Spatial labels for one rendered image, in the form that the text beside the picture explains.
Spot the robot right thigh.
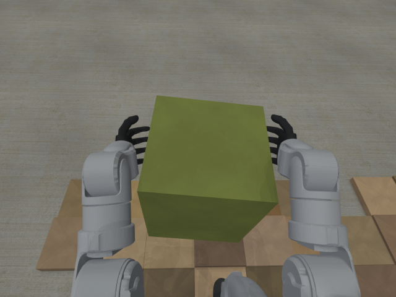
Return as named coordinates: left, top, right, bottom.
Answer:
left=221, top=276, right=268, bottom=297

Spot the robot left hand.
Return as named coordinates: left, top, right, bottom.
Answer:
left=115, top=115, right=150, bottom=165

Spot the robot right hand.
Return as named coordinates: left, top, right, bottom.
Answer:
left=267, top=114, right=297, bottom=165

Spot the robot left upper arm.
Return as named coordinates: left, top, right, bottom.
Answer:
left=72, top=258, right=145, bottom=297

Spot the right robot shin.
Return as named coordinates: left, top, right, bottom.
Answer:
left=220, top=271, right=243, bottom=297

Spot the robot left forearm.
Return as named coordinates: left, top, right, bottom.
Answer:
left=71, top=140, right=139, bottom=297

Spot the robot right forearm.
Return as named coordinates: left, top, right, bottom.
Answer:
left=277, top=139, right=361, bottom=297

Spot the carton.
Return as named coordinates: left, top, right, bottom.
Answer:
left=137, top=95, right=278, bottom=243

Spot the robot right upper arm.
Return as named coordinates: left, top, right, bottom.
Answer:
left=282, top=254, right=360, bottom=297

